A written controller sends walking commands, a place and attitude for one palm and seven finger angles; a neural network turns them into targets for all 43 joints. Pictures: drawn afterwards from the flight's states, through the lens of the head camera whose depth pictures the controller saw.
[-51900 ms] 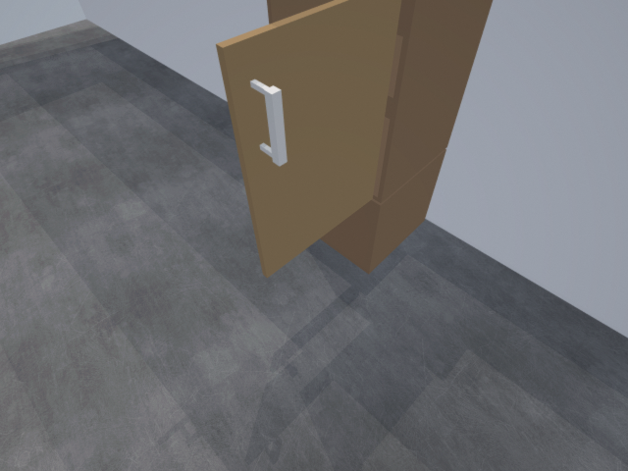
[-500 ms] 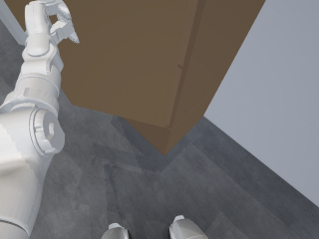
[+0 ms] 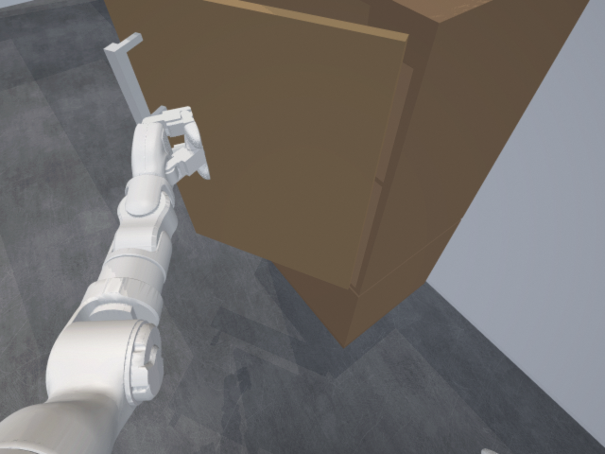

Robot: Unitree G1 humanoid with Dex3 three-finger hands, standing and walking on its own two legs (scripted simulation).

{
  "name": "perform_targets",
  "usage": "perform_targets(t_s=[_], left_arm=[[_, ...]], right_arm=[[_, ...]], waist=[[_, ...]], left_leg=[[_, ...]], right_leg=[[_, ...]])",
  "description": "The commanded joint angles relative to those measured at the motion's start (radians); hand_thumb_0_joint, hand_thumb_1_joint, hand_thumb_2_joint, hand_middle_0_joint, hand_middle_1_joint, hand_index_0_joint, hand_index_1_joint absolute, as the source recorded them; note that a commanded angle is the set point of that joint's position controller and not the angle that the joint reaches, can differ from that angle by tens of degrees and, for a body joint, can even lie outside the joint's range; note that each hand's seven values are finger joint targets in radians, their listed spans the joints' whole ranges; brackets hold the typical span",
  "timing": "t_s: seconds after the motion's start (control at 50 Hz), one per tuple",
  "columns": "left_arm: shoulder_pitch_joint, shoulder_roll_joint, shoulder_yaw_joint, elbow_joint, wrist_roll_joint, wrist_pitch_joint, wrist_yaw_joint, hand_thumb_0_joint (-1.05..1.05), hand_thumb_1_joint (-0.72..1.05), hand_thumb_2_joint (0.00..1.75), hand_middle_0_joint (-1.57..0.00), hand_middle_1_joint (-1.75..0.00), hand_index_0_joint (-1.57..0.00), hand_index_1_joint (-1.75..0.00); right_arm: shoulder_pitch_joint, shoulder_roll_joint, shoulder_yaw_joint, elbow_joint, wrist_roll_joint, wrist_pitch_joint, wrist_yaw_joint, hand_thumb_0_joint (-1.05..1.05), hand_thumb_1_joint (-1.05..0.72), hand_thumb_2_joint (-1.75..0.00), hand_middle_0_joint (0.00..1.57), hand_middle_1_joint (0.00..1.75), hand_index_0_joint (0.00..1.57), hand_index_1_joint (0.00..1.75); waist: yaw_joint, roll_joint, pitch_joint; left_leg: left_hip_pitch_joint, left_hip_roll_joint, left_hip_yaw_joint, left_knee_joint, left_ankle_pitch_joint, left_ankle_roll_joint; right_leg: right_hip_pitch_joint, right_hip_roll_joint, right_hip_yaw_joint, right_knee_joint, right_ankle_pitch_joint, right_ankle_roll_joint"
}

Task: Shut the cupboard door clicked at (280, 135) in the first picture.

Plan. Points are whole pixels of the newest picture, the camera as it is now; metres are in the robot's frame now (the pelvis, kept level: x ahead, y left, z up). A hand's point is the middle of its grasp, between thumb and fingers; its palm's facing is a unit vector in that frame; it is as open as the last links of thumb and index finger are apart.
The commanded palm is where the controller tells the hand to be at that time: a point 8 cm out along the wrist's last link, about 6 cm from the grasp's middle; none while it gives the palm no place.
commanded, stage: pull the fist back off the door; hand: left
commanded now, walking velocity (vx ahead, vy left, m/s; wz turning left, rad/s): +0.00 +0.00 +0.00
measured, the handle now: (140, 85) +0.64 +0.23 +0.14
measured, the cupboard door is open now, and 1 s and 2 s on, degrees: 30 30 30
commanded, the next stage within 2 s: draw the hand back to the body in 0.02 s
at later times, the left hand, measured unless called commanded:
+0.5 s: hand (145, 191) +0.40 +0.17 +0.15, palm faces +0.08 -1.00 -0.02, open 3.1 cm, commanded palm +0.36 +0.21 +0.16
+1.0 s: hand (23, 296) +0.26 +0.24 +0.17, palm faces +0.34 -0.90 -0.27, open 3.7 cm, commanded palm +0.21 +0.27 +0.19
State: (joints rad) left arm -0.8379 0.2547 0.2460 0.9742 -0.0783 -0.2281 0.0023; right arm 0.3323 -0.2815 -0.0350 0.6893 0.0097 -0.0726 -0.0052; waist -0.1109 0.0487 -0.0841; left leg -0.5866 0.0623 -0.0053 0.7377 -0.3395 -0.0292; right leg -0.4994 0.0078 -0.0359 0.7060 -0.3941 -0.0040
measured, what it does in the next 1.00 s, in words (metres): stands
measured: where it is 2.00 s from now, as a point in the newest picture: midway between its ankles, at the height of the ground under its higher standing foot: outside the picture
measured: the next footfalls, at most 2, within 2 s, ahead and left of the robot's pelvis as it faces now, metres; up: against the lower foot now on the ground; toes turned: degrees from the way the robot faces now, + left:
none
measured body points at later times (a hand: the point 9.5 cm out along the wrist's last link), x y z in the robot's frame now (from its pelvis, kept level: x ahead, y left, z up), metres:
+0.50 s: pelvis +0.00 +0.01 +0.01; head +0.01 -0.01 +0.46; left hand +0.39 +0.22 +0.15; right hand +0.05 -0.25 -0.12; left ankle +0.01 +0.14 -0.71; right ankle -0.03 -0.12 -0.71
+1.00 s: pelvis -0.01 +0.01 +0.03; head -0.03 -0.01 +0.48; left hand +0.24 +0.29 +0.19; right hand +0.19 -0.20 -0.05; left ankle +0.01 +0.14 -0.71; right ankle -0.03 -0.12 -0.71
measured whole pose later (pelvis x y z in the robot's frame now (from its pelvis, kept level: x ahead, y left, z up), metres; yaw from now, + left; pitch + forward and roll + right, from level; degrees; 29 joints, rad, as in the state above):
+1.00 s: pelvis -0.01 +0.01 +0.03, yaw +0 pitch -3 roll +0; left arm 0.08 0.30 0.20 -0.07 -0.06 -0.04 0.09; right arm 0.16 -0.22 0.06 0.61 0.03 -0.06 -0.08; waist 0.04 0.06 0.00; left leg -0.19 0.03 0.02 0.46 -0.22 -0.01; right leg -0.11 -0.02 -0.02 0.44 -0.28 0.02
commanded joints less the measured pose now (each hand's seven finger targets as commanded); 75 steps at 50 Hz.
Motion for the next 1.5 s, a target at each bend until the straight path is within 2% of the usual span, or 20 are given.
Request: perform_targets(t_s=[0.0,0.06,0.12,0.18,0.22,0.34,0.38,0.44,0.48,0.62,0.64,0.68,0.78,0.9,1.06,1.16,1.22,1.32,1.38,1.48], left_arm=[[-0.615,0.202,0.0,-0.159,-0.008,-0.068,0.009,0.0,0.9,0.9,-1.3,-1.5,-1.3,-1.5],[-0.623,0.208,0.013,-0.067,-0.008,-0.042,0.013,0.0,0.9,0.9,-1.3,-1.5,-1.3,-1.5],[-0.634,0.219,0.028,-0.055,-0.006,-0.055,0.015,0.0,0.9,0.9,-1.3,-1.5,-1.3,-1.5],[-0.413,0.294,0.133,-0.122,-0.021,-0.082,0.002,0.0,0.9,0.9,-1.3,-1.5,-1.3,-1.5],[-0.31,0.287,0.127,-0.223,-0.03,-0.082,-0.024,0.0,0.9,0.9,-1.3,-1.5,-1.3,-1.5],[-0.105,0.238,0.089,-0.488,-0.086,0.007,-0.077,0.0,0.9,0.9,-1.3,-1.5,-1.3,-1.5],[-0.126,0.256,0.084,-0.638,-0.106,0.019,-0.084,0.0,0.9,0.9,-1.3,-1.5,-1.3,-1.5],[-0.095,0.179,-0.004,-0.8,-0.107,0.031,-0.091,0.0,0.9,0.9,-1.3,-1.5,-1.3,-1.5],[-0.024,0.179,-0.012,-0.858,-0.11,0.048,-0.093,0.0,0.9,0.9,-1.3,-1.5,-1.3,-1.5],[0.22,0.174,0.014,-0.857,-0.159,0.229,-0.127,0.0,0.9,0.9,-1.16,-1.35,-1.16,-1.35],[0.245,0.186,-0.056,-1.021,-0.055,0.148,-0.049,0.0,0.9,0.9,-1.13,-1.32,-1.13,-1.32],[0.412,0.176,-0.032,-0.984,-0.042,0.135,0.01,0.0,0.9,0.9,-1.08,-1.26,-1.08,-1.26],[0.462,0.232,0.003,-1.148,-0.009,0.118,0.062,0.0,0.9,0.9,-0.94,-1.11,-0.94,-1.11],[0.58,0.224,0.01,-1.316,0.007,0.101,0.096,0.0,0.9,0.9,-0.78,-0.93,-0.78,-0.93],[0.91,0.23,0.085,-1.354,0.004,0.103,0.1,0.0,0.9,0.9,-0.56,-0.69,-0.56,-0.69],[1.075,0.287,0.185,-1.448,0.001,0.091,0.102,0.0,0.9,0.9,-0.42,-0.54,-0.42,-0.54],[1.153,0.303,0.212,-1.534,0.004,0.08,0.109,0.0,0.9,0.9,-0.34,-0.45,-0.34,-0.45],[1.284,0.318,0.26,-1.574,0.003,0.078,0.121,0.0,0.9,0.9,-0.2,-0.3,-0.2,-0.3],[1.207,0.27,0.201,-1.539,0.009,0.084,0.12,0.0,0.9,0.9,-0.2,-0.3,-0.2,-0.3],[1.176,0.273,0.202,-1.493,0.013,0.092,0.126,0.0,0.9,0.9,-0.2,-0.3,-0.2,-0.3]], right_arm=[[0.111,-0.119,-0.032,-0.036,0.01,-0.022,-0.013,0.0,-0.9,-0.9,0.2,0.3,0.2,0.3],[0.099,-0.12,-0.024,-0.037,0.01,-0.02,-0.015,0.0,-0.9,-0.9,0.2,0.3,0.2,0.3],[0.098,-0.12,-0.019,-0.044,0.004,-0.022,-0.014,0.0,-0.9,-0.9,0.2,0.3,0.2,0.3],[0.093,-0.129,-0.024,-0.088,0.0,-0.021,-0.008,0.0,-0.9,-0.9,0.2,0.3,0.2,0.3],[0.07,-0.12,-0.023,-0.124,0.007,-0.014,-0.005,0.0,-0.9,-0.9,0.2,0.3,0.2,0.3],[0.006,-0.114,-0.027,-0.179,0.037,0.0,-0.016,0.0,-0.9,-0.9,0.2,0.3,0.2,0.3],[-0.027,-0.113,-0.026,-0.186,0.043,-0.004,-0.031,0.0,-0.9,-0.9,0.2,0.3,0.2,0.3],[-0.07,-0.087,-0.018,-0.181,0.047,-0.024,-0.043,0.0,-0.9,-0.9,0.2,0.3,0.2,0.3],[-0.088,-0.088,-0.012,-0.18,0.048,-0.037,-0.051,0.0,-0.9,-0.9,0.2,0.3,0.2,0.3],[-0.204,-0.093,0.019,-0.208,0.068,-0.043,-0.072,0.0,-0.9,-0.9,0.2,0.3,0.2,0.3],[-0.211,-0.063,0.018,-0.232,0.051,-0.042,-0.078,0.0,-0.9,-0.9,0.2,0.3,0.2,0.3],[-0.227,-0.071,0.024,-0.226,0.043,-0.029,-0.083,0.0,-0.9,-0.9,0.2,0.3,0.2,0.3],[-0.261,-0.062,0.035,-0.228,0.034,-0.013,-0.085,0.0,-0.9,-0.9,0.2,0.3,0.2,0.3],[-0.277,-0.045,0.044,-0.224,0.02,-0.031,-0.084,0.0,-0.9,-0.9,0.2,0.3,0.2,0.3],[-0.296,-0.049,0.038,-0.219,0.01,-0.034,-0.075,0.0,-0.9,-0.9,0.2,0.3,0.2,0.3],[-0.301,-0.043,0.026,-0.225,0.01,-0.029,-0.074,0.0,-0.9,-0.9,0.2,0.3,0.2,0.3],[-0.298,-0.034,0.024,-0.226,0.01,-0.043,-0.072,0.0,-0.9,-0.9,0.2,0.3,0.2,0.3],[-0.286,-0.033,0.016,-0.223,0.01,-0.063,-0.079,0.0,-0.9,-0.9,0.2,0.3,0.2,0.3],[-0.278,-0.044,0.011,-0.204,0.011,-0.07,-0.084,0.0,-0.9,-0.9,0.2,0.3,0.2,0.3],[-0.27,-0.053,0.006,-0.199,0.007,-0.073,-0.093,0.0,-0.9,-0.9,0.2,0.3,0.2,0.3]], waist=[[-0.065,-0.041,-0.318],[-0.058,-0.054,-0.286],[-0.054,-0.032,-0.34],[0.032,-0.041,-0.471],[0.06,-0.045,-0.515],[0.073,-0.139,-0.34],[0.077,-0.085,-0.334],[0.069,0.044,-0.3],[0.074,0.066,-0.28],[0.115,-0.059,-0.138],[0.096,-0.072,-0.084],[0.111,-0.129,-0.054],[0.114,-0.044,-0.053],[0.123,0.103,-0.079],[0.149,-0.068,-0.004],[0.17,-0.051,-0.034],[0.173,0.025,-0.04],[0.175,0.005,0.002],[0.15,-0.003,0.072],[0.155,-0.037,0.057]], left_leg=[[0.285,-0.066,0.017,-0.031,0.271,0.047],[0.239,-0.07,0.016,-0.042,0.221,0.044],[0.256,-0.067,0.011,-0.032,0.258,0.041],[0.289,-0.07,0.018,-0.032,0.359,0.04],[0.285,-0.071,0.034,-0.043,0.402,0.04],[0.263,-0.069,0.061,-0.1,0.329,0.057],[0.31,-0.069,0.063,-0.111,0.32,0.061],[0.393,-0.064,0.05,-0.126,0.326,0.059],[0.416,-0.063,0.039,-0.135,0.314,0.057],[0.371,-0.07,0.023,-0.209,0.17,0.052],[0.407,-0.07,0.04,-0.249,0.166,0.051],[0.391,-0.067,0.03,-0.272,0.133,0.051],[0.46,-0.06,0.042,-0.314,0.134,0.051],[0.532,-0.057,0.041,-0.35,0.198,0.039],[0.504,-0.056,0.043,-0.379,0.233,0.043],[0.504,-0.062,0.059,-0.36,0.296,0.05],[0.51,-0.064,0.064,-0.347,0.325,0.047],[0.495,-0.063,0.069,-0.335,0.333,0.05],[0.497,-0.063,0.074,-0.34,0.292,0.052],[0.51,-0.066,0.067,-0.346,0.294,0.06]], right_leg=[[0.012,0.039,0.009,-0.084,0.436,0.012],[0.008,0.031,0.013,-0.089,0.389,0.011],[0.013,0.028,0.011,-0.07,0.407,0.007],[0.128,0.035,0.008,-0.044,0.5,-0.003],[0.206,0.033,0.011,-0.038,0.576,-0.002],[0.253,0.037,0.008,-0.111,0.568,0.013],[0.262,0.037,0.012,-0.129,0.532,0.011],[0.21,0.042,0.0,-0.14,0.47,0.003],[0.202,0.043,-0.006,-0.149,0.424,-0.001],[0.202,0.028,-0.021,-0.203,0.267,0.002],[0.183,0.014,0.008,-0.256,0.24,0.01],[0.204,0.015,-0.001,-0.274,0.189,0.01],[0.256,0.011,0.008,-0.322,0.177,0.009],[0.324,0.01,-0.003,-0.344,0.234,-0.004],[0.354,0.013,-0.02,-0.365,0.27,0.01],[0.393,0.003,-0.016,-0.355,0.342,0.015],[0.396,-0.001,-0.017,-0.347,0.367,0.014],[0.374,0.0,-0.021,-0.35,0.381,0.019],[0.319,0.002,-0.019,-0.374,0.329,0.023],[0.318,0.002,-0.019,-0.368,0.33,0.025]])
